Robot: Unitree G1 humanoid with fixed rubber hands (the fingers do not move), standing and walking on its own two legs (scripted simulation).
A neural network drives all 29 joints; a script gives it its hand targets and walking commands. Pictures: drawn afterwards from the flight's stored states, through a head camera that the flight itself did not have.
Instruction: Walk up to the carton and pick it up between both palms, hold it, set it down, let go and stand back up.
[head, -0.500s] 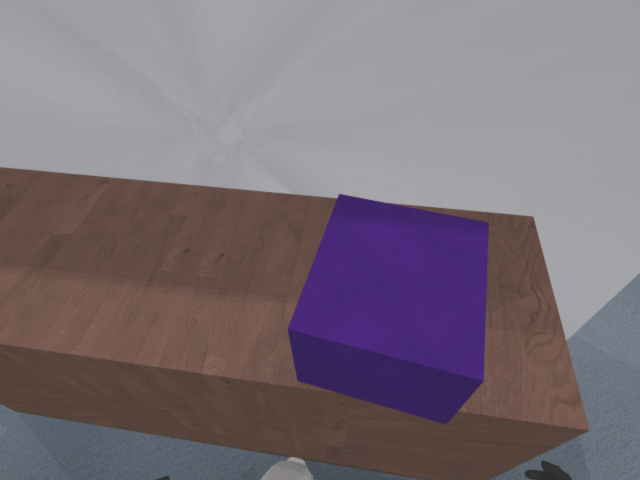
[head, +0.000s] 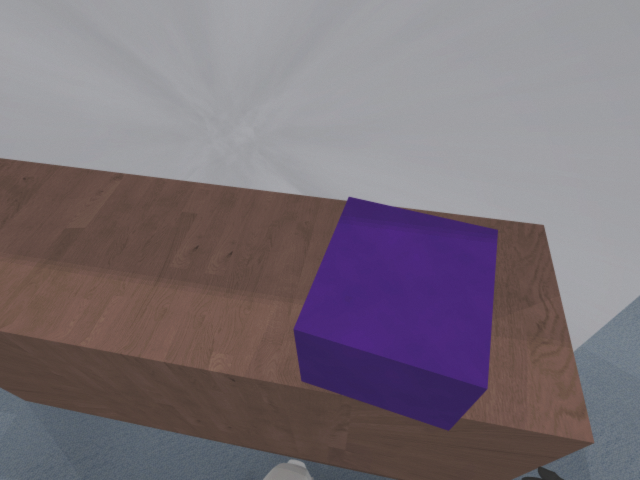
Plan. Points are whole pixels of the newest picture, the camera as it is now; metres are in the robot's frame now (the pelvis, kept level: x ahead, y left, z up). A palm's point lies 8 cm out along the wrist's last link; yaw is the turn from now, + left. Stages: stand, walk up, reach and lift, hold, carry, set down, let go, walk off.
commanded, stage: walk up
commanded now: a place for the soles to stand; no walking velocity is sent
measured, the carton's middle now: (396, 308) +0.38 -0.07 -0.06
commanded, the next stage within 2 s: reach and lift in 0.32 s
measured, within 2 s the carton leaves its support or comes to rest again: neither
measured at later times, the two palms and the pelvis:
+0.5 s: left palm out of the picture +0.14 +0.26 -0.13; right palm out of the picture +0.13 -0.25 -0.11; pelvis -0.02 +0.00 -0.02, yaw -6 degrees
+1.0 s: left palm (177, 432) +0.20 +0.23 -0.08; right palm out of the picture +0.14 -0.23 -0.06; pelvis +0.01 +0.01 +0.02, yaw -10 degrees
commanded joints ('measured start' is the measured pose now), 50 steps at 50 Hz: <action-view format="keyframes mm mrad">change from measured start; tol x8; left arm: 1 -10 183 44 -114 -6 -16 6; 16 77 145 49 -80 -11 0 5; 17 -514 235 90 -332 -33 103 42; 20 -368 142 61 -327 -17 232 59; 29 -114 123 165 -308 2 255 36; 39 -336 77 135 -251 -17 133 39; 50 -253 42 62 -261 -79 -70 24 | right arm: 1 -20 -159 -48 -118 2 -35 1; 16 -24 -214 -55 -84 -4 -34 -14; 17 -486 2 -92 79 -107 -171 10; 18 -385 -40 -90 195 -67 -216 33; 25 -299 -167 -42 209 5 -311 34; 38 -337 -21 5 -18 1 -269 5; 50 -279 -69 -36 52 25 -398 9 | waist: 1 -1 -32 -95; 16 14 120 -70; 17 -72 -58 -180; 18 -88 2 -81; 25 -13 -2 -323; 36 64 17 -127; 50 -1 -31 -242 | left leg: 1 111 37 10 -18 248 77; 10 65 37 -41 -65 121 87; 16 -32 112 -280 -274 -74 142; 17 0 96 203 14 -121 28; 18 89 79 160 -11 -186 10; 25 316 35 173 -16 230 18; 37 293 7 247 -223 47 29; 50 502 34 216 -227 251 14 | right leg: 1 -82 -184 151 -183 273 -57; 16 15 -32 182 -96 1 2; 17 -425 -49 244 -50 -108 14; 18 -510 -47 196 -47 -125 6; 21 -399 -54 193 -39 16 40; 25 -256 -3 181 -108 407 56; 28 -159 18 192 -166 483 77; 31 -77 29 212 -205 399 78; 37 -216 23 224 -288 107 57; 50 -213 43 210 -324 316 62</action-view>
